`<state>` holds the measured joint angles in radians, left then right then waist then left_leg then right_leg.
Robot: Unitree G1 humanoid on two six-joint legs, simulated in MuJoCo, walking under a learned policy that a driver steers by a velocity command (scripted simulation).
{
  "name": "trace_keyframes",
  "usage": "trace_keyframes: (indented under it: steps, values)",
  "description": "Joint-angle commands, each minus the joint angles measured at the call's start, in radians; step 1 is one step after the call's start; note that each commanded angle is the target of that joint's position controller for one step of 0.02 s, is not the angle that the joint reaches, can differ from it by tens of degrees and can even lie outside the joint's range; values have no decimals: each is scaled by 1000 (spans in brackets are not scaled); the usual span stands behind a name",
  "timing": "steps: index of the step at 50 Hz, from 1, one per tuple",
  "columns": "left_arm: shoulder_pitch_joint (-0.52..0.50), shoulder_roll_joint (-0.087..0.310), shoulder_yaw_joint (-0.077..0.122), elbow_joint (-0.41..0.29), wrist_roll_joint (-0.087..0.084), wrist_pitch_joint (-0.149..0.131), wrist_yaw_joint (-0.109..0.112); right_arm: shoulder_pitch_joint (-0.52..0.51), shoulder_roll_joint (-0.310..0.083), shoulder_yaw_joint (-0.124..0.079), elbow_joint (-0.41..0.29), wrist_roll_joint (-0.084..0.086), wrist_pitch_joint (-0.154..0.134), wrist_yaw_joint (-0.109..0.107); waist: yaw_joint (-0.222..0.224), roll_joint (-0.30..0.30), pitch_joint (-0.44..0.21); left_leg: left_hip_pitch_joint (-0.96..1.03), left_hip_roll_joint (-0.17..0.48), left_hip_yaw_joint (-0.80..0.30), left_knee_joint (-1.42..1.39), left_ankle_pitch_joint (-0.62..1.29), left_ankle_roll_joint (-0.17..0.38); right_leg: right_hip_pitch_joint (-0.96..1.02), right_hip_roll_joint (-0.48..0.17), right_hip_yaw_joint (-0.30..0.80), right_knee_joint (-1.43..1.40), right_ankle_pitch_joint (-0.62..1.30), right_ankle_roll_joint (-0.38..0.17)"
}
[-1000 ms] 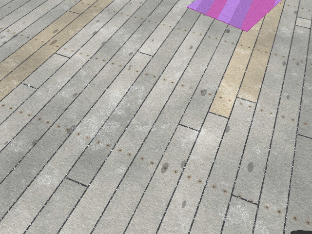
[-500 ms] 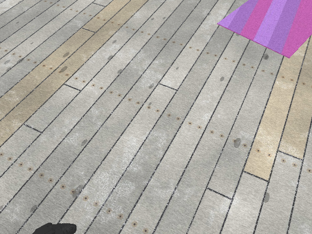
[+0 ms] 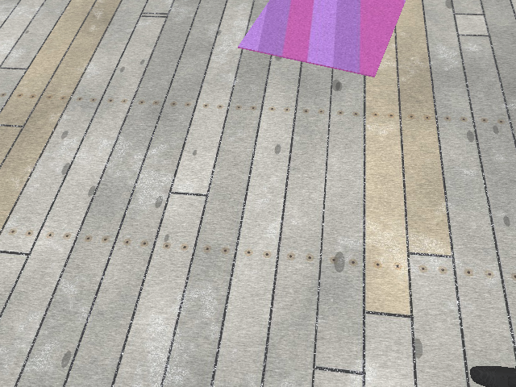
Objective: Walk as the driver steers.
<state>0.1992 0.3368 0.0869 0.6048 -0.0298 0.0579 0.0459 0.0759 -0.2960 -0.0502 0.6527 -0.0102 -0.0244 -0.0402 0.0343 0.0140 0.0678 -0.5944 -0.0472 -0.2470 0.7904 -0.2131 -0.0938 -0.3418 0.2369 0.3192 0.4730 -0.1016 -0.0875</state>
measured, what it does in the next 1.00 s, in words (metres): walks ahead: left foot, then right foot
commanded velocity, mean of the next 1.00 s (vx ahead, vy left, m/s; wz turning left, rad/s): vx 0.38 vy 0.00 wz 0.14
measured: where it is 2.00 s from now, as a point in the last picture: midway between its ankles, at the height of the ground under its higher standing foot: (215, 168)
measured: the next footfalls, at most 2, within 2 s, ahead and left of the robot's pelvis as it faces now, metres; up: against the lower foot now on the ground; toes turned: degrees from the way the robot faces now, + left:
left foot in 0.14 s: +0.18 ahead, +0.15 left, +0.00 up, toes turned -20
right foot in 0.52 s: +0.06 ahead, -0.07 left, +0.00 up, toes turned -4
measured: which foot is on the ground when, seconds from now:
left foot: up 0.00-0.12, down 0.14-0.52, up 0.54-0.98, down 1.00-1.00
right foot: down 0.00-0.14, up 0.16-0.50, down 0.52-0.98, up 1.00-1.00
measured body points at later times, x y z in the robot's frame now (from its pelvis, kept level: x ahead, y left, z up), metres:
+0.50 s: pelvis +0.08 +0.06 +0.00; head +0.11 +0.06 +0.45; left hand +0.29 +0.28 -0.10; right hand +0.14 -0.23 -0.10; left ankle +0.14 +0.16 -0.74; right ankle +0.02 -0.07 -0.72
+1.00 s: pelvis +0.31 +0.12 -0.05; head +0.34 +0.13 +0.40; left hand +0.19 +0.38 -0.18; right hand +0.60 -0.05 -0.11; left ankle +0.43 +0.25 -0.74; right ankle +0.03 -0.07 -0.72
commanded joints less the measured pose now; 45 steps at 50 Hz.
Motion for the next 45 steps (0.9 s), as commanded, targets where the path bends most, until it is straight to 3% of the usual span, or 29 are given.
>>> trace_keyframes:
  steps: [1, 5, 6, 7, 8, 9, 10, 11, 12, 15, 17, 18, 19, 20, 21, 23, 25, 26, 27, 28, 29, 30, 31, 32, 35, 39, 43, 44, 45]
  values:
    - [12, 135, 45, -71, 3, 0, 5, -75, -94, -33, -79, 6, -41, 9, 21, -179, -158, 45, -44, 35, -115, -1, 7, 194, -229, 284, -84, -10, -69]
    - [-24, 126, 44, -98, -2, 0, -4, -28, -126, -54, -46, 15, -61, 27, -12, -185, -161, 261, -32, 41, -387, 70, 32, 181, -204, 357, 2, 58, -40]
    - [-12, 97, 33, -97, -10, 1, -8, -6, -133, -59, -34, 16, -60, 27, -20, -116, -181, 391, 42, 27, -497, 197, 65, 118, -154, 309, 94, -157, -6]
    - [85, 33, 14, -80, -2, 3, -14, -28, -164, -62, -51, 3, -46, 19, 35, 51, -246, 573, 238, -107, -446, 344, 158, -12, -74, 176, 281, -488, 37]
    - [90, 81, 24, -113, -9, -2, -23, -17, -198, -67, -66, -33, -26, 19, 41, 240, -228, 580, 397, -288, -444, 481, 309, -187, -2, -5, 460, -612, 85]
    - [76, 186, 49, -103, -1, -11, -31, 11, -159, -69, -64, -29, -24, 16, 10, 211, -218, 545, 444, -326, -454, 411, 361, -239, -98, -44, 616, -530, 136]
    - [68, 215, 59, -78, -1, -7, -32, -17, -117, -56, -74, -17, -19, 11, 1, 139, -172, 502, 375, -221, -440, 316, 332, -245, -132, -63, 672, -448, 155]
    - [69, 191, 54, -51, 7, 4, -22, -19, -98, -46, -77, -8, -9, 8, -7, 81, -147, 468, 309, -147, -426, 247, 295, -239, -139, -80, 729, -398, 167]
    - [72, 156, 42, -44, 17, 11, -15, -14, -101, -39, -73, -1, 0, 8, -15, 64, -121, 431, 286, -120, -431, 259, 290, -244, -127, -105, 801, -373, 173]
    - [43, 63, 4, -44, 22, 0, -6, 11, -85, -18, -50, -7, 9, 21, -28, 89, -107, 382, 218, -39, -455, 346, 299, -187, -121, -163, 765, -362, 186]
    - [42, 12, -16, -35, 40, -6, -6, -11, -56, -3, -41, 4, 10, 36, -9, 134, -129, 407, 167, -20, -457, 246, 273, -115, -193, -224, 522, -350, 198]
    - [12, 13, -17, -41, 43, -10, -7, -10, -98, -19, -46, 17, 17, 42, -27, 171, -113, 406, 150, -36, -459, 227, 271, -86, -198, -266, 417, -360, 203]
    - [-24, 25, -13, -48, 38, -15, -6, 22, -156, -41, -44, 22, 25, 43, -55, 198, -104, 424, 158, -77, -455, 225, 282, -76, -186, -280, 352, -369, 205]
    - [-38, 39, -8, -45, 30, -19, -5, 52, -183, -51, -39, 20, 30, 42, -68, 206, -114, 449, 177, -122, -449, 225, 293, -63, -178, -269, 304, -363, 203]
    - [-41, 47, -5, -40, 23, -23, -5, 71, -190, -54, -37, 21, 33, 40, -72, 206, -128, 474, 194, -167, -446, 227, 300, -51, -170, -253, 257, -350, 198]
    - [-9, 58, 1, -32, 11, -37, -14, 98, -177, -55, -33, 46, 39, 31, -53, 198, -172, 449, 185, -249, -514, -235, 299, 36, -160, -255, 112, -346, 159]
    - [102, 59, 8, 19, 2, -63, -28, 63, -172, -54, -38, 65, 47, 16, 31, 209, -124, 251, 133, -261, -558, -464, 251, 265, -173, -278, -131, -194, 82]
    - [201, 96, 19, 61, 14, -77, -27, 25, -139, -48, -58, 61, 42, 11, 81, 169, -112, 37, 65, -184, -485, -448, 168, 498, -249, -247, -204, -160, 33]
    - [269, 127, 27, 83, 18, -83, -20, 73, -20, -22, -52, 55, 33, 16, 78, -76, -182, -147, -18, -3, -100, -432, 121, 683, -494, -38, -193, -338, -8]
    - [211, 189, 40, 59, 59, -101, -32, -3, -38, -25, -125, 66, 5, 20, 79, -246, -76, -360, -11, 78, 48, -293, 113, 523, -662, 256, -279, -594, -102]
    - [124, 134, 28, 38, 60, -124, -29, -16, -102, -39, -124, 60, -9, 24, 49, -200, -14, -394, 65, 74, 165, -199, 110, 477, -648, 233, -303, -630, -108]
    - [82, 77, 12, 36, 43, -139, -21, 20, -114, -48, -104, 53, -15, 33, 25, -195, 7, -419, 68, 82, 226, -122, 103, 484, -597, 138, -311, -548, -66]
    - [78, 55, 3, 30, 31, -146, -18, 64, -103, -49, -76, 44, -14, 38, 16, -184, -17, -410, 84, 99, 289, -80, 93, 502, -559, 51, -302, -460, -31]
    - [88, 45, -2, 40, 29, -151, -18, 78, -90, -46, -70, 41, -14, 47, 19, -169, 2, -424, 97, 116, 349, -29, 83, 486, -536, -26, -303, -365, -19]
    - [144, 47, -6, 63, 46, -165, -25, 62, -68, -38, -84, 48, -14, 65, 31, -139, 29, -422, 128, 154, 460, 91, 68, 402, -499, -191, -327, -233, -18]
    - [180, 57, -10, 98, 57, -162, -35, 1, -60, -26, -114, 51, -5, 80, 42, -118, 107, -415, 149, 191, 382, 191, 60, 334, -488, -346, -366, -135, -20]
    - [216, 90, -4, 140, 44, -154, -37, -111, -25, 1, -151, 55, -15, 117, 67, -72, 166, -351, 169, 284, 168, 224, 120, 370, -507, -467, -403, -30, -2]
    - [222, 101, -1, 151, 40, -148, -36, -136, -15, 8, -162, 58, -19, 127, 67, -62, 176, -333, 164, 311, 117, 202, 143, 399, -514, -495, -398, 46, 1]
    - [200, 118, 2, 153, 40, -141, -36, -135, -15, 11, -168, 60, -22, 132, 44, -66, 168, -259, 138, 353, 57, 167, 172, 406, -507, -541, -362, 266, 11]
